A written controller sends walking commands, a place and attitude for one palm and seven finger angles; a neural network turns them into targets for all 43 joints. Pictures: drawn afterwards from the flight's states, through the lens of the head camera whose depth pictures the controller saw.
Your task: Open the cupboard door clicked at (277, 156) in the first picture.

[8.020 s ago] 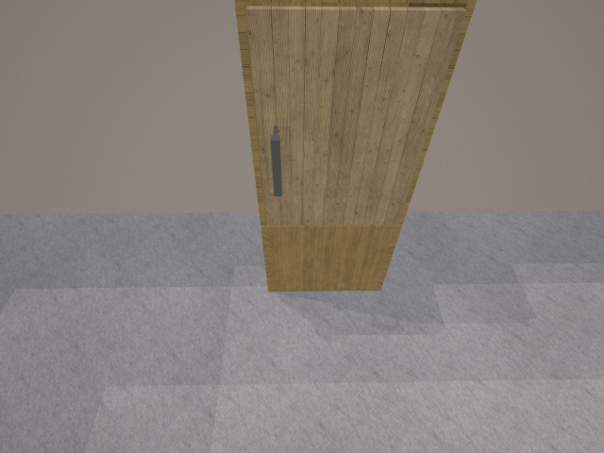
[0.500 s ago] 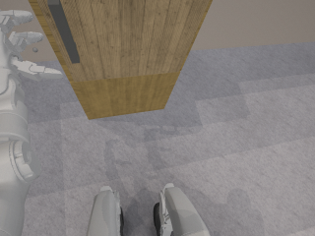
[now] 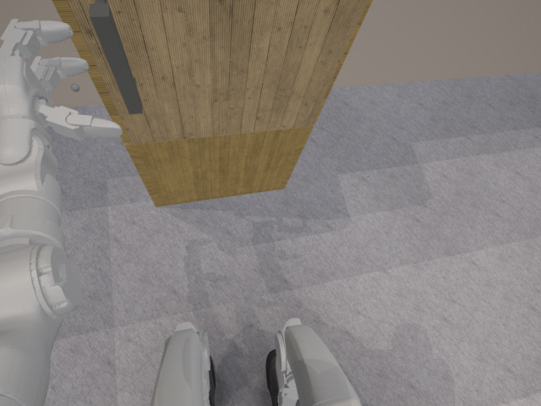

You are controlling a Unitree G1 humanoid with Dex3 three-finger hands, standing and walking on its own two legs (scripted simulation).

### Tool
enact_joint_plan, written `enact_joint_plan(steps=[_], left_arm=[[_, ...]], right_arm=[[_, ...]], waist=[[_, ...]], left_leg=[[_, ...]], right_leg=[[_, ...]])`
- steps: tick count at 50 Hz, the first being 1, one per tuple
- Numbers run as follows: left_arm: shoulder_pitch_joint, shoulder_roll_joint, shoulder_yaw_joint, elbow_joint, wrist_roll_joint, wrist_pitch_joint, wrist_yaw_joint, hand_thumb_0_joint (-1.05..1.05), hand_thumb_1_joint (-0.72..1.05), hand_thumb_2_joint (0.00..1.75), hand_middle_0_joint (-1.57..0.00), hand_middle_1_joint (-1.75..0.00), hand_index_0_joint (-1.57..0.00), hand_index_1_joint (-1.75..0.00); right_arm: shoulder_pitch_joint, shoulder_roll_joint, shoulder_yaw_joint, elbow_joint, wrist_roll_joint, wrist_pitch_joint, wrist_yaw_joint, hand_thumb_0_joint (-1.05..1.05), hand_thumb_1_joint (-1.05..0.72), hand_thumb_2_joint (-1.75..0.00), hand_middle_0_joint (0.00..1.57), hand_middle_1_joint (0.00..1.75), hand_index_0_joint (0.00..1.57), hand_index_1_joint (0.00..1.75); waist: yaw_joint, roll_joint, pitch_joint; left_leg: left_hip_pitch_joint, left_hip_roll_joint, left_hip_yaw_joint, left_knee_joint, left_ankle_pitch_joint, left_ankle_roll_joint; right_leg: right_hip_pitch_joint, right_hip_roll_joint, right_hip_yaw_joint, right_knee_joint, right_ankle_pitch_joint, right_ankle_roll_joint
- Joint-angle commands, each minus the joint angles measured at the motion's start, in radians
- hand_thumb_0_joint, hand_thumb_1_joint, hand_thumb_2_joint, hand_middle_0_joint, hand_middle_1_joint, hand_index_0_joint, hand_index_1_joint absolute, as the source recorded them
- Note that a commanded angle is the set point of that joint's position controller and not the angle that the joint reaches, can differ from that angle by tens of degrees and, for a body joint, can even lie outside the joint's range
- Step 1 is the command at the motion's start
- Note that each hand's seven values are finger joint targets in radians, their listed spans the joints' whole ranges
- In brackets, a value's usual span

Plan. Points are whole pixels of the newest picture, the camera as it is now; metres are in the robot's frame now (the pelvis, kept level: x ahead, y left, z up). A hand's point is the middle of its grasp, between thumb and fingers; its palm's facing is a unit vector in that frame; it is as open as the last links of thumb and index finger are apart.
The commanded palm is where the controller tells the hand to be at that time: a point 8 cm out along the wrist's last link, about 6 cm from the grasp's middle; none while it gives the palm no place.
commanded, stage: move the hooked fingers beside the handle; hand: left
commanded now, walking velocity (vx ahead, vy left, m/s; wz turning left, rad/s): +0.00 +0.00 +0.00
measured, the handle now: (119, 56) +0.59 +0.17 +0.05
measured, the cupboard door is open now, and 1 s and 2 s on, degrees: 0 0 0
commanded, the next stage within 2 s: slide the fingers in behind the handle in 0.32 s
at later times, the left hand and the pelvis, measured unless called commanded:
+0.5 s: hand (76, 91) +0.53 +0.22 +0.05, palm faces +0.14 -0.99 -0.02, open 14.0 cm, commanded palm +0.51 +0.25 +0.04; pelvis +0.00 +0.00 +0.00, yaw +0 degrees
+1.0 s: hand (94, 89) +0.54 +0.20 +0.04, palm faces +0.16 -0.99 -0.01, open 14.0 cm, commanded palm +0.52 +0.21 +0.04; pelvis +0.00 +0.00 +0.00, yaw +0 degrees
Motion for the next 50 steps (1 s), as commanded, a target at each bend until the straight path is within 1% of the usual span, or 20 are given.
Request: enact_joint_plan(steps=[1,3,5,8,11,12,14,19,21,23,25,28,32,35,38,41,43,44,47,50], left_arm=[[-0.408,0.256,0.029,-0.197,-0.003,-0.078,0.021,0.0,-0.5,0.3,-0.3,-1.2,-0.3,-1.2],[-0.402,0.256,0.029,-0.196,0.001,-0.096,0.027,0.0,-0.5,0.3,-0.3,-1.2,-0.3,-1.2],[-0.414,0.272,0.036,-0.21,0.004,-0.113,0.026,0.0,-0.5,0.3,-0.3,-1.2,-0.3,-1.2],[-0.407,0.259,0.025,-0.188,0.0,-0.107,0.017,0.0,-0.5,0.3,-0.3,-1.2,-0.3,-1.2],[-0.395,0.279,0.039,-0.203,-0.009,-0.103,0.003,0.0,-0.5,0.3,-0.3,-1.2,-0.3,-1.2],[-0.4,0.242,0.007,-0.208,-0.008,-0.1,-0.002,0.0,-0.5,0.3,-0.3,-1.2,-0.3,-1.2],[-0.421,0.226,0.0,-0.215,-0.017,-0.102,-0.002,0.0,-0.5,0.3,-0.3,-1.2,-0.3,-1.2],[-0.431,0.273,0.041,-0.217,-0.021,-0.102,0.009,0.0,-0.5,0.3,-0.3,-1.2,-0.3,-1.2],[-0.433,0.271,0.03,-0.223,-0.013,-0.101,0.008,0.0,-0.5,0.3,-0.3,-1.2,-0.3,-1.2],[-0.417,0.214,-0.009,-0.203,-0.012,-0.095,0.007,0.0,-0.5,0.3,-0.3,-1.2,-0.3,-1.2],[-0.423,0.218,-0.006,-0.17,-0.017,-0.09,0.009,0.0,-0.5,0.3,-0.3,-1.2,-0.3,-1.2],[-0.422,0.254,0.023,-0.189,-0.018,-0.09,0.013,0.0,-0.5,0.3,-0.3,-1.2,-0.3,-1.2],[-0.425,0.218,-0.005,-0.19,-0.008,-0.094,0.022,0.0,-0.5,0.3,-0.3,-1.2,-0.3,-1.2],[-0.447,0.235,0.01,-0.197,-0.008,-0.098,0.035,0.0,-0.5,0.3,-0.3,-1.2,-0.3,-1.2],[-0.43,0.21,0.003,-0.226,-0.004,-0.107,0.049,0.0,-0.5,0.3,-0.3,-1.2,-0.3,-1.2],[-0.457,0.142,-0.053,-0.195,0.006,-0.102,0.065,0.0,-0.5,0.3,-0.3,-1.2,-0.3,-1.2],[-0.485,0.146,-0.053,-0.182,0.012,-0.098,0.079,0.0,-0.5,0.3,-0.3,-1.2,-0.3,-1.2],[-0.513,0.137,-0.062,-0.186,0.013,-0.103,0.084,0.0,-0.5,0.3,-0.3,-1.2,-0.3,-1.2],[-0.509,0.118,-0.076,-0.206,0.021,-0.113,0.09,0.0,-0.5,0.3,-0.3,-1.2,-0.3,-1.2],[-0.508,0.071,-0.108,-0.183,0.018,-0.115,0.09,0.0,-0.5,0.3,-0.3,-1.2,-0.3,-1.2]], right_arm=[[0.196,-0.215,-0.07,-0.041,-0.001,-0.006,-0.013,0.0,-0.9,-0.9,0.2,0.3,0.2,0.3],[0.186,-0.211,-0.068,-0.046,-0.001,-0.007,-0.009,0.0,-0.9,-0.9,0.2,0.3,0.2,0.3],[0.185,-0.214,-0.07,-0.047,-0.002,-0.006,-0.01,0.0,-0.9,-0.9,0.2,0.3,0.2,0.3],[0.179,-0.214,-0.07,-0.049,0.002,-0.005,-0.009,0.0,-0.9,-0.9,0.2,0.3,0.2,0.3],[0.178,-0.218,-0.07,-0.054,0.004,-0.001,-0.012,0.0,-0.9,-0.9,0.2,0.3,0.2,0.3],[0.174,-0.214,-0.071,-0.053,0.006,0.0,-0.012,0.0,-0.9,-0.9,0.2,0.3,0.2,0.3],[0.178,-0.215,-0.073,-0.045,0.005,-0.002,-0.014,0.0,-0.9,-0.9,0.2,0.3,0.2,0.3],[0.185,-0.217,-0.072,-0.037,0.003,-0.005,-0.018,0.0,-0.9,-0.9,0.2,0.3,0.2,0.3],[0.181,-0.215,-0.071,-0.036,0.004,-0.005,-0.018,0.0,-0.9,-0.9,0.2,0.3,0.2,0.3],[0.179,-0.207,-0.072,-0.033,0.005,-0.008,-0.014,0.0,-0.9,-0.9,0.2,0.3,0.2,0.3],[0.183,-0.214,-0.07,-0.032,0.005,-0.008,-0.017,0.0,-0.9,-0.9,0.2,0.3,0.2,0.3],[0.184,-0.211,-0.069,-0.039,0.002,-0.012,-0.017,0.0,-0.9,-0.9,0.2,0.3,0.2,0.3],[0.182,-0.208,-0.069,-0.04,0.001,-0.012,-0.011,0.0,-0.9,-0.9,0.2,0.3,0.2,0.3],[0.191,-0.213,-0.07,-0.038,-0.001,-0.012,-0.011,0.0,-0.9,-0.9,0.2,0.3,0.2,0.3],[0.191,-0.208,-0.076,-0.038,-0.004,-0.013,-0.005,0.0,-0.9,-0.9,0.2,0.3,0.2,0.3],[0.193,-0.206,-0.078,-0.028,-0.005,-0.009,0.0,0.0,-0.9,-0.9,0.2,0.3,0.2,0.3],[0.195,-0.208,-0.078,-0.022,-0.006,-0.01,-0.002,0.0,-0.9,-0.9,0.2,0.3,0.2,0.3],[0.202,-0.208,-0.077,-0.018,-0.01,-0.013,-0.002,0.0,-0.9,-0.9,0.2,0.3,0.2,0.3],[0.202,-0.207,-0.082,-0.016,-0.013,-0.013,0.001,0.0,-0.9,-0.9,0.2,0.3,0.2,0.3],[0.203,-0.205,-0.084,-0.007,-0.015,-0.014,0.005,0.0,-0.9,-0.9,0.2,0.3,0.2,0.3]], waist=[[-0.017,0.175,-0.529],[-0.012,0.178,-0.516],[-0.015,0.193,-0.542],[-0.021,0.178,-0.537],[-0.006,0.19,-0.57],[-0.015,0.194,-0.567],[-0.024,0.207,-0.551],[-0.014,0.18,-0.576],[-0.014,0.185,-0.583],[-0.023,0.191,-0.553],[-0.034,0.162,-0.522],[-0.019,0.171,-0.552],[-0.023,0.191,-0.544],[-0.026,0.184,-0.556],[-0.01,0.216,-0.597],[-0.04,0.194,-0.542],[-0.053,0.172,-0.525],[-0.058,0.189,-0.524],[-0.049,0.209,-0.576],[-0.061,0.201,-0.553]], left_leg=[[0.566,-0.004,-0.085,-0.132,0.403,-0.009],[0.555,-0.006,-0.081,-0.13,0.396,-0.01],[0.574,-0.003,-0.084,-0.121,0.419,-0.011],[0.551,-0.005,-0.078,-0.116,0.403,-0.008],[0.565,-0.006,-0.078,-0.114,0.422,-0.01],[0.578,-0.005,-0.082,-0.118,0.423,-0.011],[0.6,-0.002,-0.091,-0.119,0.414,-0.011],[0.565,-0.007,-0.082,-0.114,0.399,-0.006],[0.563,-0.007,-0.082,-0.114,0.408,-0.008],[0.559,-0.008,-0.076,-0.116,0.385,-0.007],[0.537,-0.006,-0.082,-0.118,0.361,-0.005],[0.508,-0.01,-0.067,-0.11,0.365,-0.002],[0.529,-0.008,-0.074,-0.113,0.372,-0.007],[0.538,-0.006,-0.081,-0.113,0.378,-0.007],[0.582,-0.007,-0.083,-0.116,0.416,-0.014],[0.58,-0.005,-0.093,-0.122,0.386,-0.015],[0.554,-0.006,-0.093,-0.125,0.339,-0.011],[0.571,-0.006,-0.1,-0.129,0.344,-0.012],[0.607,-0.008,-0.102,-0.126,0.374,-0.016],[0.614,-0.006,-0.108,-0.126,0.374,-0.018]], right_leg=[[0.103,0.016,0.03,-0.138,0.271,-0.02],[0.11,0.017,0.031,-0.137,0.266,-0.021],[0.102,0.017,0.032,-0.126,0.282,-0.022],[0.118,0.018,0.035,-0.129,0.282,-0.019],[0.132,0.016,0.036,-0.122,0.297,-0.02],[0.118,0.017,0.034,-0.123,0.294,-0.02],[0.083,0.016,0.031,-0.126,0.277,-0.021],[0.13,0.018,0.039,-0.129,0.282,-0.019],[0.136,0.017,0.038,-0.128,0.289,-0.018],[0.122,0.018,0.038,-0.14,0.275,-0.018],[0.105,0.019,0.037,-0.14,0.257,-0.017],[0.151,0.018,0.045,-0.137,0.276,-0.017],[0.117,0.018,0.037,-0.13,0.268,-0.019],[0.111,0.019,0.035,-0.125,0.268,-0.019],[0.116,0.018,0.032,-0.122,0.287,-0.023],[0.071,0.018,0.026,-0.13,0.26,-0.02],[0.068,0.018,0.027,-0.136,0.235,-0.019],[0.052,0.016,0.025,-0.133,0.233,-0.021],[0.057,0.015,0.025,-0.131,0.248,-0.024],[0.035,0.016,0.019,-0.133,0.246,-0.025]])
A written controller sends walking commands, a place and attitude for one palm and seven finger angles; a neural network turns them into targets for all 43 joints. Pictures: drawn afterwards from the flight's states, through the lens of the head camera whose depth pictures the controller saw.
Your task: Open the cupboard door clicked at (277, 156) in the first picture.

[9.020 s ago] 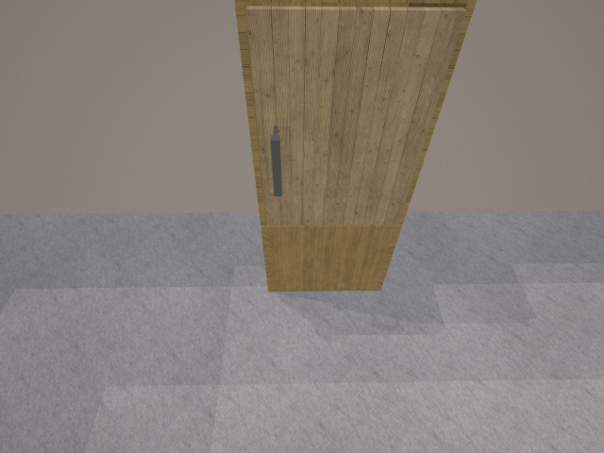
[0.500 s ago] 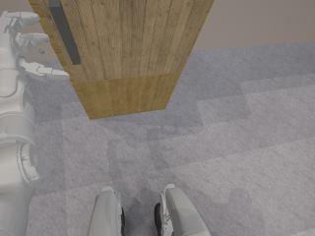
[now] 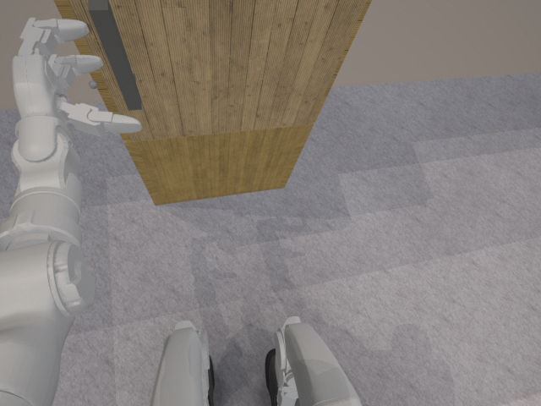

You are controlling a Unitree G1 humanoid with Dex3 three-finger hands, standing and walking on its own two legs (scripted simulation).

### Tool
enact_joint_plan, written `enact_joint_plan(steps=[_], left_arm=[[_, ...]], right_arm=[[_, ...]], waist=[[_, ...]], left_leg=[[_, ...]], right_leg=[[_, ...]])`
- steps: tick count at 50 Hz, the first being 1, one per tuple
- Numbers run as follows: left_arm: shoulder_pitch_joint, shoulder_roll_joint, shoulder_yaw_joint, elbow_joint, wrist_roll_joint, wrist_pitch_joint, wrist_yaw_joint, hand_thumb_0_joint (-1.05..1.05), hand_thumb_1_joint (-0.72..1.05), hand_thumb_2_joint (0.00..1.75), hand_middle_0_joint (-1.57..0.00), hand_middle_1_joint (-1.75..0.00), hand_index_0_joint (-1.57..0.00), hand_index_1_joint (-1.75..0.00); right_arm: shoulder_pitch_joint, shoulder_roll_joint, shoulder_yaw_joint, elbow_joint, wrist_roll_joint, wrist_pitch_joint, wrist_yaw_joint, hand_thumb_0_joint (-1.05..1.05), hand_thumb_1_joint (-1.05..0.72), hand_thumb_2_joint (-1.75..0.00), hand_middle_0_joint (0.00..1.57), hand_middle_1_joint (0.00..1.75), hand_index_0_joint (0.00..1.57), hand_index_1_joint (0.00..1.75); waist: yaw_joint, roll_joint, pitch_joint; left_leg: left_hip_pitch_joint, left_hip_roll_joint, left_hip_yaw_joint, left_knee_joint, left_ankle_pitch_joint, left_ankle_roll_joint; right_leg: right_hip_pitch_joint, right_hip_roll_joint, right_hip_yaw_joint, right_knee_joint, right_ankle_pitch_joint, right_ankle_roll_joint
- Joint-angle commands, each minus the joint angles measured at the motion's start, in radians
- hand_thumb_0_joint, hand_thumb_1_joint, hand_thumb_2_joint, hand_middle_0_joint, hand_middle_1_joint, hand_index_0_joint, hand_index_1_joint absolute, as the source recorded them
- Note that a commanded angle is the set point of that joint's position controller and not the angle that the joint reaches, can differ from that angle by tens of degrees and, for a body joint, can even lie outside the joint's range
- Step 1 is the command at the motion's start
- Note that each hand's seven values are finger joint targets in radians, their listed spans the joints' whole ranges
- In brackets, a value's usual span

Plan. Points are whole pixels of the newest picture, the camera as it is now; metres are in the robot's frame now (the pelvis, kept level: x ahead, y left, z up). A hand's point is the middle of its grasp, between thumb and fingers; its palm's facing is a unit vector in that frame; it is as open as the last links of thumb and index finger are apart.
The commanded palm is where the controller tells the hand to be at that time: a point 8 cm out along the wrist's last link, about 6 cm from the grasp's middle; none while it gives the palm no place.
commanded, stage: slide the fingers in behind the handle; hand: left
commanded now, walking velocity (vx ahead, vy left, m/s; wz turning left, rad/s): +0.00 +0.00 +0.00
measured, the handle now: (119, 51) +0.59 +0.17 +0.06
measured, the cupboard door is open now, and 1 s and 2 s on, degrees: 0 0 1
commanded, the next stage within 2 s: close the thumb around the handle in 1.02 s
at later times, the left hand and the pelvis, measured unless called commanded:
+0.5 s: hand (125, 84) +0.55 +0.16 +0.05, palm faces +0.13 -0.99 -0.01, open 13.9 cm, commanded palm +0.53 +0.18 +0.05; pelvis +0.00 +0.00 +0.00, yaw +0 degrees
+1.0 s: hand (136, 82) +0.55 +0.15 +0.05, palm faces +0.14 -0.99 -0.02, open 13.8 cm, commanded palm +0.53 +0.17 +0.05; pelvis +0.00 -0.01 +0.00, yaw +0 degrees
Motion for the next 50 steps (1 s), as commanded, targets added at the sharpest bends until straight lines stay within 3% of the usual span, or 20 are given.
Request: enact_joint_plan(steps=[1,3,5,8,13,15,16,19,21,23,27,29,31,35,41,42,47,49,50], left_arm=[[-0.515,0.104,-0.076,-0.22,0.004,-0.079,-0.013,0.0,-0.5,0.3,-0.3,-1.2,-0.3,-1.2],[-0.472,0.152,-0.023,-0.203,0.0,-0.078,-0.003,0.0,-0.5,0.3,-0.3,-1.2,-0.3,-1.2],[-0.496,0.121,-0.041,-0.226,-0.002,-0.083,0.01,0.0,-0.5,0.3,-0.3,-1.2,-0.3,-1.2],[-0.469,0.157,-0.013,-0.206,0.015,-0.084,0.039,0.0,-0.5,0.3,-0.3,-1.2,-0.3,-1.2],[-0.486,0.104,-0.06,-0.191,0.033,-0.096,0.055,0.0,-0.5,0.3,-0.3,-1.2,-0.3,-1.2],[-0.5,0.097,-0.057,-0.209,0.026,-0.103,0.058,0.0,-0.5,0.3,-0.3,-1.2,-0.3,-1.2],[-0.512,0.079,-0.065,-0.216,0.018,-0.103,0.061,0.0,-0.5,0.3,-0.3,-1.2,-0.3,-1.2],[-0.518,0.076,-0.067,-0.211,0.022,-0.106,0.068,0.0,-0.5,0.3,-0.3,-1.2,-0.3,-1.2],[-0.501,0.076,-0.062,-0.207,0.023,-0.103,0.074,0.0,-0.5,0.3,-0.3,-1.2,-0.3,-1.2],[-0.514,0.057,-0.081,-0.189,0.029,-0.099,0.081,0.0,-0.5,0.3,-0.3,-1.2,-0.3,-1.2],[-0.544,0.068,-0.074,-0.205,0.037,-0.108,0.097,0.0,-0.5,0.3,-0.3,-1.2,-0.3,-1.2],[-0.542,0.0,-0.122,-0.209,0.034,-0.112,0.093,0.0,-0.5,0.3,-0.3,-1.2,-0.3,-1.2],[-0.534,0.001,-0.121,-0.181,0.034,-0.104,0.096,0.0,-0.5,0.3,-0.3,-1.2,-0.3,-1.2],[-0.539,0.069,-0.059,-0.184,0.034,-0.103,0.119,0.0,-0.5,0.3,-0.3,-1.2,-0.3,-1.2],[-0.545,0.045,-0.089,-0.192,0.05,-0.115,0.123,0.0,-0.5,0.3,-0.3,-1.2,-0.3,-1.2],[-0.524,0.065,-0.07,-0.184,0.05,-0.115,0.124,0.0,-0.5,0.3,-0.3,-1.2,-0.3,-1.2],[-0.531,0.059,-0.082,-0.142,0.044,-0.102,0.114,0.0,-0.5,0.3,-0.3,-1.2,-0.3,-1.2],[-0.555,0.099,-0.052,-0.158,0.041,-0.107,0.114,0.0,-0.5,0.3,-0.3,-1.2,-0.3,-1.2],[-0.551,0.077,-0.073,-0.146,0.046,-0.102,0.112,0.0,-0.5,0.3,-0.3,-1.2,-0.3,-1.2]], right_arm=[[0.199,-0.208,-0.075,-0.015,-0.002,-0.008,-0.006,0.0,-0.9,-0.9,0.2,0.3,0.2,0.3],[0.202,-0.211,-0.075,-0.02,-0.001,-0.005,-0.008,0.0,-0.9,-0.9,0.2,0.3,0.2,0.3],[0.199,-0.204,-0.074,-0.024,-0.004,-0.007,-0.005,0.0,-0.9,-0.9,0.2,0.3,0.2,0.3],[0.192,-0.204,-0.07,-0.029,-0.007,-0.004,-0.001,0.0,-0.9,-0.9,0.2,0.3,0.2,0.3],[0.19,-0.201,-0.074,-0.029,-0.007,-0.004,0.006,0.0,-0.9,-0.9,0.2,0.3,0.2,0.3],[0.193,-0.201,-0.077,-0.028,-0.007,-0.004,0.005,0.0,-0.9,-0.9,0.2,0.3,0.2,0.3],[0.193,-0.201,-0.078,-0.027,-0.009,-0.005,0.007,0.0,-0.9,-0.9,0.2,0.3,0.2,0.3],[0.202,-0.2,-0.08,-0.019,-0.011,-0.007,0.006,0.0,-0.9,-0.9,0.2,0.3,0.2,0.3],[0.201,-0.198,-0.079,-0.02,-0.011,-0.004,0.01,0.0,-0.9,-0.9,0.2,0.3,0.2,0.3],[0.199,-0.194,-0.08,-0.014,-0.01,-0.004,0.01,0.0,-0.9,-0.9,0.2,0.3,0.2,0.3],[0.203,-0.194,-0.08,-0.015,-0.015,-0.008,0.011,0.0,-0.9,-0.9,0.2,0.3,0.2,0.3],[0.206,-0.19,-0.084,-0.014,-0.016,-0.011,0.015,0.0,-0.9,-0.9,0.2,0.3,0.2,0.3],[0.206,-0.193,-0.085,-0.006,-0.014,-0.006,0.015,0.0,-0.9,-0.9,0.2,0.3,0.2,0.3],[0.205,-0.195,-0.079,-0.013,-0.017,-0.005,0.013,0.0,-0.9,-0.9,0.2,0.3,0.2,0.3],[0.198,-0.19,-0.081,-0.017,-0.016,-0.004,0.017,0.0,-0.9,-0.9,0.2,0.3,0.2,0.3],[0.198,-0.193,-0.081,-0.019,-0.014,-0.005,0.015,0.0,-0.9,-0.9,0.2,0.3,0.2,0.3],[0.195,-0.193,-0.076,-0.017,-0.011,-0.008,0.012,0.0,-0.9,-0.9,0.2,0.3,0.2,0.3],[0.205,-0.198,-0.075,-0.016,-0.013,-0.011,0.008,0.0,-0.9,-0.9,0.2,0.3,0.2,0.3],[0.199,-0.195,-0.076,-0.018,-0.01,-0.011,0.008,0.0,-0.9,-0.9,0.2,0.3,0.2,0.3]], waist=[[-0.065,0.211,-0.539],[-0.04,0.192,-0.558],[-0.04,0.233,-0.581],[-0.037,0.182,-0.547],[-0.057,0.174,-0.518],[-0.047,0.201,-0.555],[-0.055,0.196,-0.566],[-0.061,0.183,-0.567],[-0.048,0.182,-0.575],[-0.066,0.156,-0.541],[-0.062,0.171,-0.564],[-0.07,0.191,-0.582],[-0.075,0.172,-0.547],[-0.052,0.188,-0.581],[-0.069,0.156,-0.555],[-0.059,0.158,-0.56],[-0.073,0.144,-0.522],[-0.069,0.143,-0.542],[-0.074,0.15,-0.541]], left_leg=[[0.636,0.0,-0.1,-0.143,0.358,-0.015],[0.622,-0.002,-0.097,-0.146,0.364,-0.015],[0.646,-0.006,-0.094,-0.141,0.391,-0.016],[0.59,-0.007,-0.082,-0.142,0.364,-0.011],[0.575,-0.008,-0.081,-0.144,0.327,-0.009],[0.616,-0.008,-0.09,-0.146,0.36,-0.015],[0.622,-0.008,-0.09,-0.144,0.359,-0.014],[0.618,-0.009,-0.086,-0.137,0.375,-0.01],[0.61,-0.011,-0.082,-0.138,0.381,-0.013],[0.578,-0.012,-0.078,-0.134,0.348,-0.009],[0.574,-0.016,-0.072,-0.131,0.346,-0.007],[0.614,-0.015,-0.081,-0.13,0.369,-0.009],[0.604,-0.013,-0.085,-0.134,0.356,-0.012],[0.592,-0.017,-0.078,-0.128,0.379,-0.011],[0.56,-0.017,-0.068,-0.128,0.344,-0.006],[0.553,-0.017,-0.067,-0.13,0.338,-0.006],[0.511,-0.02,-0.062,-0.126,0.297,-0.002],[0.507,-0.02,-0.063,-0.123,0.301,0.001],[0.508,-0.02,-0.06,-0.121,0.3,0.001]], right_leg=[[0.05,0.021,0.027,-0.159,0.246,-0.02],[0.084,0.022,0.026,-0.156,0.251,-0.024],[0.075,0.022,0.028,-0.153,0.263,-0.023],[0.106,0.022,0.033,-0.158,0.257,-0.019],[0.094,0.022,0.034,-0.163,0.24,-0.018],[0.087,0.021,0.031,-0.154,0.255,-0.022],[0.085,0.021,0.03,-0.156,0.256,-0.02],[0.094,0.022,0.034,-0.155,0.273,-0.02],[0.109,0.022,0.032,-0.155,0.277,-0.02],[0.107,0.023,0.035,-0.163,0.264,-0.017],[0.121,0.021,0.04,-0.16,0.267,-0.017],[0.091,0.021,0.037,-0.155,0.275,-0.021],[0.083,0.022,0.031,-0.16,0.266,-0.02],[0.107,0.021,0.035,-0.149,0.281,-0.021],[0.125,0.022,0.042,-0.159,0.272,-0.015],[0.133,0.022,0.044,-0.161,0.269,-0.017],[0.126,0.023,0.047,-0.166,0.245,-0.014],[0.135,0.022,0.051,-0.16,0.248,-0.015],[0.126,0.021,0.051,-0.163,0.249,-0.013]])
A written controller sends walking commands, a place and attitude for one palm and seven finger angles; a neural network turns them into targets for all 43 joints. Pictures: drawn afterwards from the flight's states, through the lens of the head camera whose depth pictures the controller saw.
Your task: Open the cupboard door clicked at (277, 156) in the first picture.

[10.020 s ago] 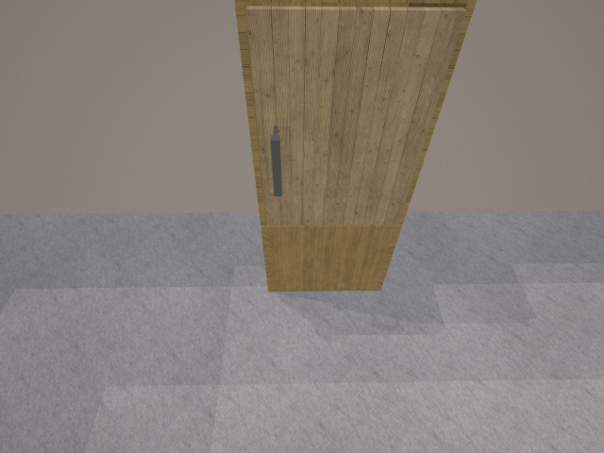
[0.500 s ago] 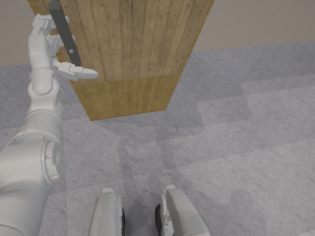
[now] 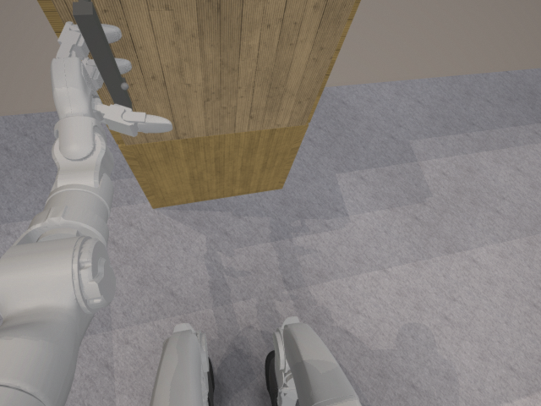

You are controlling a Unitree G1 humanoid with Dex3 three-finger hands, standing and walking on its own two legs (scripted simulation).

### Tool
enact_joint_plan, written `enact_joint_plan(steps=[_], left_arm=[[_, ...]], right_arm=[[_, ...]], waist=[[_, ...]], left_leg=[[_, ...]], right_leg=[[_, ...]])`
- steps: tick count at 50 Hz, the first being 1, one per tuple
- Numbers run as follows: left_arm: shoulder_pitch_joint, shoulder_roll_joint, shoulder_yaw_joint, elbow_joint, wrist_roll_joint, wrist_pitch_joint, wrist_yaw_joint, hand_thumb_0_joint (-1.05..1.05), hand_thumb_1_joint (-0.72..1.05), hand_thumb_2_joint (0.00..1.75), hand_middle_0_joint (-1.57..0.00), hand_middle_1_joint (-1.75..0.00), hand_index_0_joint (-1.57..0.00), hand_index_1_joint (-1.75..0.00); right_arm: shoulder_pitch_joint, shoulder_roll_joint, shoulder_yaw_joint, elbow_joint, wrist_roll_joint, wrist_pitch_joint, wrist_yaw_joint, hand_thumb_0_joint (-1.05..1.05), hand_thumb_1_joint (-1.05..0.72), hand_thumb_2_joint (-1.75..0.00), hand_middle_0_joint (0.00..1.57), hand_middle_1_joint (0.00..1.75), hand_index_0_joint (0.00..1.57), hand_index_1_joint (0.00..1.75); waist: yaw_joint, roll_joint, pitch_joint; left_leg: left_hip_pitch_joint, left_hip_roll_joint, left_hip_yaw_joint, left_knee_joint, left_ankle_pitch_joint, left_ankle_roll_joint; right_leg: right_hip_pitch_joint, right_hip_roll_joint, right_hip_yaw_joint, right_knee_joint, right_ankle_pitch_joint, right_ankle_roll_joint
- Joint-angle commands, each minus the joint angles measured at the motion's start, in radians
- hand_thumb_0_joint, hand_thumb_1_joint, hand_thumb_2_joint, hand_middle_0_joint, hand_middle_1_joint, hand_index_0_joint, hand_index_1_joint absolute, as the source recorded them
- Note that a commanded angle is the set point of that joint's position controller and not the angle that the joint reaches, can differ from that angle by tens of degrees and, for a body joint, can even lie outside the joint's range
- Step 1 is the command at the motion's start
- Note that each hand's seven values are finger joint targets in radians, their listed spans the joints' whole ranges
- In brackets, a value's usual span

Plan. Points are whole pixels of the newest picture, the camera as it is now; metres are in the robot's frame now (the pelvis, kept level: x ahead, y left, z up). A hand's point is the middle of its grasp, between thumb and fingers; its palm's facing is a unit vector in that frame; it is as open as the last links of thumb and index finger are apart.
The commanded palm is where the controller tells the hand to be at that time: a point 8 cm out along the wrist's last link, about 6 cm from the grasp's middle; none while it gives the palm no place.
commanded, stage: slide the fingers in behind the handle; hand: left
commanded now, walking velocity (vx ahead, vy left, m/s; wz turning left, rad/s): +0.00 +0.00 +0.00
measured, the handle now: (107, 56) +0.59 +0.17 +0.06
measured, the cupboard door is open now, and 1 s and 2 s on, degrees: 0 1 44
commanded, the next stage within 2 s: close the thumb around the handle in 0.02 s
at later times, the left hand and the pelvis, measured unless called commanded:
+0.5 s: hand (125, 84) +0.55 +0.15 +0.05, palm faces +0.13 -0.99 -0.02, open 9.8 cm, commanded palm +0.53 +0.17 +0.05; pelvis +0.00 +0.00 +0.00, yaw +0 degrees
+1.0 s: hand (133, 85) +0.55 +0.14 +0.05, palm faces +0.13 -0.99 -0.03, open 5.3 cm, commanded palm +0.51 +0.17 +0.05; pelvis +0.01 +0.00 +0.01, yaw +0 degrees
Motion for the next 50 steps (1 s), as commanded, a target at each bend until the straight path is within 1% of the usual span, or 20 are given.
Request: enact_joint_plan(steps=[1,6,13,16,19,21,24,25,27,29,31,35,39,40,41,43,44,46,47,50], left_arm=[[-0.514,0.157,-0.021,-0.201,0.005,-0.055,-0.01,0.0,-0.5,0.3,-0.3,-1.2,-0.3,-1.2],[-0.503,0.148,-0.019,-0.235,-0.005,-0.056,-0.013,0.0,-0.5,0.3,-0.3,-1.2,-0.3,-1.2],[-0.513,0.127,-0.043,-0.219,0.002,-0.048,-0.004,0.0,-0.11,0.47,-0.33,-1.24,-0.33,-1.24],[-0.506,0.119,-0.041,-0.233,0.005,-0.059,0.001,0.0,0.06,0.54,-0.34,-1.26,-0.34,-1.26],[-0.52,0.119,-0.044,-0.211,0.003,-0.056,0.0,0.0,0.23,0.61,-0.35,-1.28,-0.35,-1.28],[-0.521,0.169,-0.006,-0.215,0.001,-0.056,0.004,0.0,0.34,0.66,-0.36,-1.29,-0.36,-1.29],[-0.53,0.12,-0.046,-0.235,0.006,-0.06,-0.001,0.0,0.51,0.73,-0.37,-1.31,-0.37,-1.31],[-0.522,0.137,-0.028,-0.249,0.005,-0.064,0.0,0.0,0.56,0.76,-0.38,-1.31,-0.38,-1.31],[-0.504,0.118,-0.037,-0.233,0.001,-0.057,0.002,0.0,0.68,0.8,-0.38,-1.33,-0.38,-1.33],[-0.498,0.144,-0.02,-0.235,0.001,-0.058,0.001,0.0,0.79,0.85,-0.39,-1.34,-0.39,-1.34],[-0.494,0.117,-0.039,-0.262,0.002,-0.065,-0.002,0.0,0.9,0.9,-0.4,-1.35,-0.4,-1.35],[-0.497,0.09,-0.05,-0.274,-0.007,-0.071,0.006,0.0,0.9,0.9,-0.4,-1.35,-0.4,-1.35],[-0.441,0.128,-0.005,-0.237,0.004,-0.069,0.031,0.0,0.9,0.9,-0.4,-1.35,-0.4,-1.35],[-0.446,0.089,-0.043,-0.239,0.012,-0.072,0.032,0.0,0.9,0.9,-0.4,-1.35,-0.4,-1.35],[-0.456,0.093,-0.042,-0.253,0.017,-0.079,0.033,0.0,0.9,0.9,-0.4,-1.35,-0.4,-1.35],[-0.443,0.094,-0.043,-0.271,0.019,-0.087,0.031,0.0,0.9,0.9,-0.4,-1.35,-0.4,-1.35],[-0.449,0.082,-0.048,-0.293,0.016,-0.095,0.028,0.0,0.9,0.9,-0.4,-1.35,-0.4,-1.35],[-0.414,0.081,-0.04,-0.283,0.008,-0.098,0.026,0.0,0.9,0.9,-0.4,-1.35,-0.4,-1.35],[-0.428,0.158,0.009,-0.269,0.01,-0.095,0.027,0.0,0.9,0.9,-0.4,-1.35,-0.4,-1.35],[-0.338,0.113,-0.009,-0.279,-0.002,-0.096,0.008,0.0,0.9,0.9,-0.4,-1.35,-0.4,-1.35]], right_arm=[[0.205,-0.199,-0.064,-0.025,0.004,-0.008,-0.012,0.0,-0.9,-0.9,0.2,0.3,0.2,0.3],[0.21,-0.2,-0.071,-0.024,0.003,-0.007,-0.01,0.0,-0.9,-0.9,0.2,0.3,0.2,0.3],[0.204,-0.2,-0.068,-0.022,0.004,-0.008,-0.01,0.0,-0.9,-0.9,0.2,0.3,0.2,0.3],[0.207,-0.199,-0.072,-0.02,0.001,-0.01,-0.008,0.0,-0.9,-0.9,0.2,0.3,0.2,0.3],[0.212,-0.202,-0.07,-0.012,0.0,-0.01,-0.009,0.0,-0.9,-0.9,0.2,0.3,0.2,0.3],[0.208,-0.205,-0.067,-0.018,0.0,-0.009,-0.012,0.0,-0.9,-0.9,0.2,0.3,0.2,0.3],[0.214,-0.199,-0.071,-0.019,-0.001,-0.01,-0.009,0.0,-0.9,-0.9,0.2,0.3,0.2,0.3],[0.213,-0.201,-0.072,-0.019,-0.002,-0.008,-0.008,0.0,-0.9,-0.9,0.2,0.3,0.2,0.3],[0.211,-0.199,-0.073,-0.017,-0.001,-0.005,-0.007,0.0,-0.9,-0.9,0.2,0.3,0.2,0.3],[0.214,-0.201,-0.071,-0.017,0.0,-0.005,-0.008,0.0,-0.9,-0.9,0.2,0.3,0.2,0.3],[0.211,-0.195,-0.075,-0.019,-0.001,-0.003,-0.007,0.0,-0.9,-0.9,0.2,0.3,0.2,0.3],[0.208,-0.194,-0.077,-0.018,-0.001,-0.001,-0.005,0.0,-0.9,-0.9,0.2,0.3,0.2,0.3],[0.211,-0.196,-0.076,-0.024,-0.004,0.001,-0.004,0.0,-0.9,-0.9,0.2,0.3,0.2,0.3],[0.204,-0.189,-0.073,-0.024,-0.003,0.001,0.0,0.0,-0.9,-0.9,0.2,0.3,0.2,0.3],[0.205,-0.19,-0.077,-0.022,-0.004,0.002,0.001,0.0,-0.9,-0.9,0.2,0.3,0.2,0.3],[0.206,-0.19,-0.08,-0.025,-0.004,0.004,0.002,0.0,-0.9,-0.9,0.2,0.3,0.2,0.3],[0.208,-0.189,-0.084,-0.026,-0.005,0.002,0.003,0.0,-0.9,-0.9,0.2,0.3,0.2,0.3],[0.201,-0.188,-0.085,-0.024,-0.002,0.005,0.004,0.0,-0.9,-0.9,0.2,0.3,0.2,0.3],[0.201,-0.196,-0.081,-0.019,-0.001,0.007,-0.001,0.0,-0.9,-0.9,0.2,0.3,0.2,0.3],[0.192,-0.185,-0.08,-0.038,0.006,0.008,-0.001,0.0,-0.9,-0.9,0.2,0.3,0.2,0.3]], waist=[[-0.058,0.156,-0.533],[-0.047,0.175,-0.576],[-0.065,0.141,-0.525],[-0.051,0.186,-0.565],[-0.07,0.152,-0.53],[-0.053,0.153,-0.543],[-0.063,0.184,-0.559],[-0.047,0.192,-0.579],[-0.057,0.161,-0.567],[-0.048,0.163,-0.568],[-0.041,0.181,-0.596],[-0.047,0.186,-0.58],[-0.026,0.144,-0.568],[-0.035,0.156,-0.551],[-0.038,0.147,-0.546],[-0.033,0.136,-0.58],[-0.031,0.164,-0.599],[-0.021,0.152,-0.597],[-0.023,0.132,-0.575],[0.005,0.121,-0.584]], left_leg=[[0.514,-0.017,-0.063,-0.124,0.299,0.008],[0.582,-0.013,-0.071,-0.127,0.351,0.002],[0.538,-0.014,-0.071,-0.132,0.303,0.006],[0.587,-0.014,-0.076,-0.132,0.34,0.0],[0.567,-0.012,-0.078,-0.131,0.321,0.004],[0.542,-0.015,-0.072,-0.127,0.322,0.004],[0.591,-0.012,-0.078,-0.13,0.36,0.002],[0.6,-0.012,-0.081,-0.13,0.367,-0.002],[0.597,-0.011,-0.078,-0.13,0.371,0.001],[0.583,-0.012,-0.075,-0.13,0.371,0.001],[0.612,-0.014,-0.073,-0.13,0.399,-0.002],[0.632,-0.009,-0.078,-0.135,0.405,-0.006],[0.596,-0.013,-0.072,-0.141,0.402,-0.004],[0.593,-0.014,-0.068,-0.141,0.397,-0.004],[0.594,-0.012,-0.068,-0.138,0.394,-0.004],[0.598,-0.014,-0.063,-0.135,0.417,-0.002],[0.632,-0.012,-0.068,-0.135,0.441,-0.005],[0.633,-0.013,-0.063,-0.136,0.442,-0.008],[0.595,-0.011,-0.059,-0.132,0.419,-0.004],[0.584,-0.019,-0.043,-0.147,0.422,-0.002]], right_leg=[[0.125,0.021,0.047,-0.174,0.252,-0.006],[0.117,0.022,0.041,-0.17,0.278,-0.008],[0.111,0.022,0.04,-0.178,0.25,-0.005],[0.094,0.021,0.037,-0.171,0.265,-0.01],[0.088,0.021,0.037,-0.173,0.256,-0.007],[0.114,0.021,0.041,-0.17,0.26,-0.008],[0.094,0.021,0.038,-0.167,0.28,-0.009],[0.1,0.02,0.035,-0.163,0.28,-0.01],[0.107,0.022,0.035,-0.171,0.288,-0.007],[0.123,0.022,0.038,-0.167,0.293,-0.009],[0.13,0.022,0.036,-0.167,0.311,-0.009],[0.11,0.022,0.033,-0.169,0.309,-0.009],[0.138,0.022,0.035,-0.165,0.313,-0.009],[0.129,0.022,0.035,-0.17,0.311,-0.007],[0.131,0.022,0.035,-0.17,0.312,-0.007],[0.16,0.022,0.041,-0.168,0.342,-0.007],[0.147,0.021,0.039,-0.161,0.35,-0.009],[0.157,0.023,0.039,-0.167,0.354,-0.008],[0.169,0.023,0.045,-0.17,0.348,-0.006],[0.225,0.023,0.048,-0.172,0.375,-0.006]])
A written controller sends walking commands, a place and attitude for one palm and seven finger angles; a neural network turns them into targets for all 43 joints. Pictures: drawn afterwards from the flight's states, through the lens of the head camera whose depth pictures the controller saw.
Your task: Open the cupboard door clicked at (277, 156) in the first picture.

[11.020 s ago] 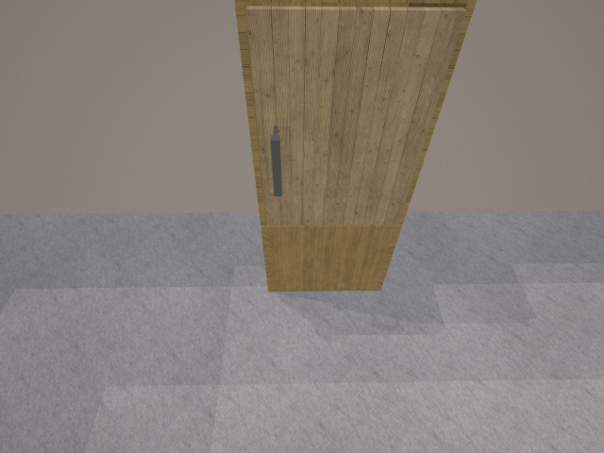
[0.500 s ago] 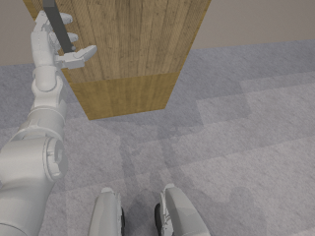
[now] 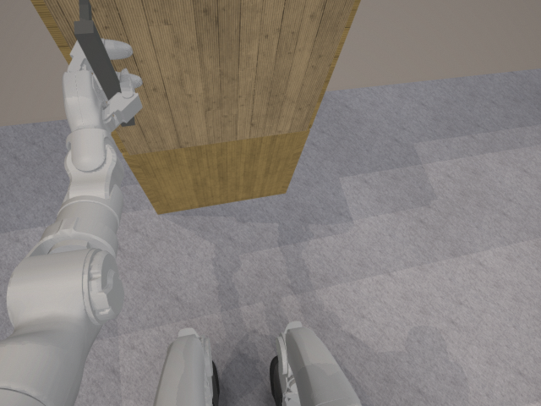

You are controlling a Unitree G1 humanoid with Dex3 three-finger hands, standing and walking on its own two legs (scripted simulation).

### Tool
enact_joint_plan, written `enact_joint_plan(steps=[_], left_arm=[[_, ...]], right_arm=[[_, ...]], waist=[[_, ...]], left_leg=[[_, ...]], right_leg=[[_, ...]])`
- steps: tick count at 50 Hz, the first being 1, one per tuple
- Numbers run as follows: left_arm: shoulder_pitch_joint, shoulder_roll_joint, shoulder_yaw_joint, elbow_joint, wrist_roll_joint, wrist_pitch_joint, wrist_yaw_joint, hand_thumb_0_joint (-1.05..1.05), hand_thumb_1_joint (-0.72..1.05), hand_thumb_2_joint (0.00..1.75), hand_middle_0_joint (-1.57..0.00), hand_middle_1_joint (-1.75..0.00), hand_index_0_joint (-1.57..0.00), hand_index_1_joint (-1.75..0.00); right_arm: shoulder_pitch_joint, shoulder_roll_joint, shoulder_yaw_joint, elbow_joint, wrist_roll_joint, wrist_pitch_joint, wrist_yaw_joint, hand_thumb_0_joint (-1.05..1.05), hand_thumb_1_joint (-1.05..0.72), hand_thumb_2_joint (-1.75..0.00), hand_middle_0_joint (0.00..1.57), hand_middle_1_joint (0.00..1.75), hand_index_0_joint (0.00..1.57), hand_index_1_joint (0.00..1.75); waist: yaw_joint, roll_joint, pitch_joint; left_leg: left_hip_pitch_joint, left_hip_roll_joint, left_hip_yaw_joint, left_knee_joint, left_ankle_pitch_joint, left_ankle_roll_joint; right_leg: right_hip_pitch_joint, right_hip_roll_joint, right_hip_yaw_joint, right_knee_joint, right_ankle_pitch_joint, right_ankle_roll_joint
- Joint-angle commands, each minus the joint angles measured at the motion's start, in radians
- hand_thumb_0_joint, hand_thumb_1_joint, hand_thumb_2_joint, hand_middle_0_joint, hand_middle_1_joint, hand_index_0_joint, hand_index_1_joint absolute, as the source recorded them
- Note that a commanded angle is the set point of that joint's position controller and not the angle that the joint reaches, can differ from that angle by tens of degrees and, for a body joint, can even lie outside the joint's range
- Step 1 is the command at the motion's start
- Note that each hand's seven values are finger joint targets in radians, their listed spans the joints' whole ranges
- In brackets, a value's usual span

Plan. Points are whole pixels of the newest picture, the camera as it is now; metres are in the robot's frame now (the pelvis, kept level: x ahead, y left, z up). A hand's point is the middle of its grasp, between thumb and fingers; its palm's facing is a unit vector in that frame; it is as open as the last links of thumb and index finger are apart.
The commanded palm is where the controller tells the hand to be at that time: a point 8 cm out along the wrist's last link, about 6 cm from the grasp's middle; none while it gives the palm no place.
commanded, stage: pull the door open along its arc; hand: left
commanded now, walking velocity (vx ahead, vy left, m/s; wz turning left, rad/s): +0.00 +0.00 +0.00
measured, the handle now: (109, 71) +0.58 +0.17 +0.05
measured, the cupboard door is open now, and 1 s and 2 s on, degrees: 1 44 40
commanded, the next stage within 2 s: open thumb and fingers to let go in 0.86 s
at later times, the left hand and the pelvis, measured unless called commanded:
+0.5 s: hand (188, 180) +0.41 +0.07 +0.05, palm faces +0.38 -0.92 +0.08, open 5.6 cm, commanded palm +0.34 +0.11 +0.04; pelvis +0.02 -0.01 +0.03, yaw +1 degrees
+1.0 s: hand (267, 242) +0.32 -0.02 +0.05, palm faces +0.26 -0.96 -0.10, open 5.7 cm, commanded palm +0.28 +0.03 +0.04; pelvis +0.02 -0.07 +0.03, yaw +6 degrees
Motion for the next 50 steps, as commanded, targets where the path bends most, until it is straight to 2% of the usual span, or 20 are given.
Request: enact_joint_plan(steps=[1,6,12,15,16,17,18,19,21,22,24,26,29,34,37,39,44,47,48,50], left_arm=[[-0.365,0.149,-0.004,-0.243,-0.014,-0.087,-0.024,0.0,0.9,0.9,-0.4,-1.35,-0.4,-1.35],[-0.2,0.085,-0.024,-0.33,-0.048,-0.099,-0.036,0.0,0.9,0.9,-0.4,-1.35,-0.4,-1.35],[0.097,-0.077,-0.122,-0.504,-0.074,-0.107,-0.013,0.0,0.9,0.9,-0.4,-1.35,-0.4,-1.35],[0.247,-0.18,-0.215,-0.617,-0.084,-0.106,0.003,0.0,0.9,0.9,-0.4,-1.35,-0.4,-1.35],[0.269,-0.217,-0.076,-0.677,-0.164,-0.098,0.156,0.0,0.9,0.9,-0.4,-1.35,-0.4,-1.35],[0.329,-0.292,-0.167,-0.693,-0.128,-0.087,0.234,0.0,0.9,0.9,-0.4,-1.35,-0.4,-1.35],[0.364,-0.343,-0.197,-0.698,-0.107,-0.079,0.299,0.0,0.9,0.9,-0.4,-1.35,-0.4,-1.35],[0.386,-0.338,-0.201,-0.722,-0.067,-0.08,0.364,0.0,0.9,0.9,-0.4,-1.35,-0.4,-1.35],[0.429,-0.387,-0.236,-0.74,0.011,-0.075,0.485,0.0,0.9,0.9,-0.4,-1.35,-0.4,-1.35],[0.412,-0.418,-0.268,-0.755,0.062,-0.073,0.533,0.0,0.9,0.9,-0.4,-1.35,-0.4,-1.35],[0.451,-0.426,-0.267,-0.77,0.14,-0.059,0.596,0.0,0.9,0.9,-0.4,-1.35,-0.4,-1.35],[0.485,-0.495,-0.317,-0.78,0.19,-0.037,0.632,0.0,0.9,0.9,-0.4,-1.35,-0.4,-1.35],[0.58,-0.557,-0.387,-0.828,0.209,-0.005,0.633,0.0,0.9,0.9,-0.4,-1.35,-0.4,-1.35],[0.807,-0.671,-0.497,-0.935,0.122,0.073,0.605,0.0,0.9,0.9,-0.4,-1.35,-0.4,-1.35],[0.949,-0.705,-0.561,-1.005,0.103,0.115,0.575,0.0,0.9,0.9,-0.4,-1.35,-0.4,-1.35],[1.012,-0.703,-0.589,-1.043,0.106,0.134,0.555,0.0,0.9,0.9,-0.4,-1.35,-0.4,-1.35],[0.904,-0.693,-0.635,-1.04,0.129,0.149,0.542,0.0,0.9,0.9,-0.4,-1.35,-0.4,-1.35],[0.817,-0.642,-0.584,-0.986,0.132,0.135,0.549,0.0,0.9,0.9,-0.4,-1.35,-0.4,-1.35],[0.714,-0.595,-0.54,-0.987,0.128,0.123,0.56,0.0,0.9,0.9,-0.4,-1.35,-0.4,-1.35],[0.739,-0.596,-0.518,-0.976,0.118,0.107,0.564,0.0,0.76,0.84,-0.39,-1.34,-0.39,-1.34]], right_arm=[[0.184,-0.187,-0.066,-0.048,0.01,-0.003,-0.009,0.0,-0.9,-0.9,0.2,0.3,0.2,0.3],[0.166,-0.17,-0.075,-0.073,0.022,0.003,-0.005,0.0,-0.9,-0.9,0.2,0.3,0.2,0.3],[0.117,-0.15,-0.092,-0.119,0.036,0.004,0.009,0.0,-0.9,-0.9,0.2,0.3,0.2,0.3],[0.086,-0.139,-0.096,-0.142,0.043,-0.003,0.016,0.0,-0.9,-0.9,0.2,0.3,0.2,0.3],[0.053,-0.116,-0.091,-0.156,0.034,-0.012,0.01,0.0,-0.9,-0.9,0.2,0.3,0.2,0.3],[0.041,-0.108,-0.088,-0.158,0.026,-0.022,0.017,0.0,-0.9,-0.9,0.2,0.3,0.2,0.3],[0.034,-0.102,-0.088,-0.155,0.018,-0.029,0.023,0.0,-0.9,-0.9,0.2,0.3,0.2,0.3],[0.03,-0.102,-0.091,-0.153,0.01,-0.036,0.024,0.0,-0.9,-0.9,0.2,0.3,0.2,0.3],[0.011,-0.091,-0.096,-0.149,-0.009,-0.045,0.034,0.0,-0.9,-0.9,0.2,0.3,0.2,0.3],[-0.005,-0.084,-0.094,-0.144,-0.019,-0.052,0.035,0.0,-0.9,-0.9,0.2,0.3,0.2,0.3],[-0.034,-0.07,-0.09,-0.146,-0.037,-0.07,0.027,0.0,-0.9,-0.9,0.2,0.3,0.2,0.3],[-0.075,-0.051,-0.083,-0.148,-0.044,-0.088,0.019,0.0,-0.9,-0.9,0.2,0.3,0.2,0.3],[-0.119,-0.035,-0.08,-0.168,-0.047,-0.115,0.006,0.0,-0.9,-0.9,0.2,0.3,0.2,0.3],[-0.212,-0.009,-0.059,-0.192,-0.022,-0.162,0.003,0.0,-0.9,-0.9,0.2,0.3,0.2,0.3],[-0.234,0.004,-0.044,-0.19,-0.012,-0.184,0.006,0.0,-0.9,-0.9,0.2,0.3,0.2,0.3],[-0.249,0.007,-0.041,-0.199,-0.004,-0.197,0.005,0.0,-0.9,-0.9,0.2,0.3,0.2,0.3],[-0.244,0.01,-0.033,-0.196,0.0,-0.218,-0.006,0.0,-0.9,-0.9,0.2,0.3,0.2,0.3],[-0.235,0.007,-0.032,-0.18,-0.005,-0.22,-0.018,0.0,-0.9,-0.9,0.2,0.3,0.2,0.3],[-0.232,0.003,-0.034,-0.167,-0.007,-0.218,-0.025,0.0,-0.9,-0.9,0.2,0.3,0.2,0.3],[-0.236,0.006,-0.04,-0.172,-0.011,-0.221,-0.031,0.0,-0.9,-0.9,0.2,0.3,0.2,0.3]], waist=[[0.0,0.122,-0.583],[0.046,0.087,-0.602],[0.089,0.028,-0.56],[0.103,-0.012,-0.517],[0.169,-0.003,-0.506],[0.144,-0.03,-0.483],[0.139,-0.059,-0.447],[0.147,-0.061,-0.432],[0.151,-0.07,-0.435],[0.141,-0.062,-0.425],[0.159,-0.063,-0.43],[0.161,-0.066,-0.417],[0.177,-0.1,-0.433],[0.219,-0.13,-0.435],[0.211,-0.176,-0.374],[0.211,-0.164,-0.348],[0.168,-0.142,-0.277],[0.151,-0.165,-0.262],[0.139,-0.171,-0.268],[0.161,-0.164,-0.309]], left_leg=[[0.549,-0.022,-0.051,-0.125,0.431,0.0],[0.566,-0.028,-0.028,-0.147,0.48,-0.003],[0.582,-0.034,0.001,-0.191,0.484,-0.005],[0.591,-0.036,0.006,-0.216,0.484,-0.006],[0.58,-0.038,0.02,-0.234,0.485,-0.016],[0.569,-0.037,0.018,-0.238,0.469,-0.022],[0.548,-0.036,0.018,-0.239,0.456,-0.022],[0.539,-0.035,0.015,-0.238,0.46,-0.024],[0.528,-0.038,0.018,-0.233,0.451,-0.025],[0.519,-0.041,0.02,-0.227,0.44,-0.023],[0.508,-0.043,0.016,-0.222,0.424,-0.025],[0.509,-0.046,0.018,-0.226,0.403,-0.024],[0.519,-0.049,0.022,-0.234,0.37,-0.022],[0.541,-0.06,0.031,-0.264,0.334,-0.025],[0.528,-0.066,0.027,-0.268,0.316,-0.03],[0.515,-0.072,0.024,-0.265,0.29,-0.03],[0.47,-0.087,0.006,-0.233,0.222,-0.032],[0.422,-0.088,-0.003,-0.201,0.19,-0.033],[0.392,-0.088,-0.004,-0.184,0.176,-0.032],[0.369,-0.09,-0.005,-0.177,0.17,-0.033]], right_leg=[[0.212,0.019,0.031,-0.161,0.388,-0.005],[0.306,0.018,0.037,-0.168,0.477,-0.003],[0.382,0.017,0.036,-0.197,0.529,-0.001],[0.414,0.012,0.029,-0.21,0.55,-0.002],[0.436,0.012,0.021,-0.214,0.531,0.001],[0.433,0.013,0.017,-0.216,0.518,0.005],[0.427,0.01,0.012,-0.219,0.508,0.005],[0.427,0.009,0.012,-0.213,0.511,0.001],[0.432,0.002,0.015,-0.205,0.514,0.001],[0.422,-0.001,0.014,-0.202,0.508,-0.001],[0.421,-0.001,0.011,-0.192,0.49,-0.011],[0.419,-0.009,0.006,-0.194,0.465,-0.015],[0.454,-0.012,0.013,-0.219,0.44,-0.02],[0.539,-0.02,0.023,-0.271,0.441,-0.016],[0.572,-0.04,0.037,-0.3,0.509,0.002],[0.578,-0.052,0.057,-0.319,0.506,0.007],[0.536,-0.087,0.128,-0.358,0.469,0.025],[0.516,-0.106,0.173,-0.365,0.449,0.038],[0.518,-0.116,0.197,-0.366,0.442,0.046],[0.546,-0.124,0.216,-0.362,0.433,0.047]])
